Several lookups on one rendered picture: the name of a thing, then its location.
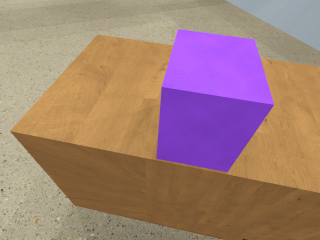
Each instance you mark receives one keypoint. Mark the pedestal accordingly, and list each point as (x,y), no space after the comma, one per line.
(95,133)

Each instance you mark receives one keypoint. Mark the carton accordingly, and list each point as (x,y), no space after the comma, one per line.
(214,97)

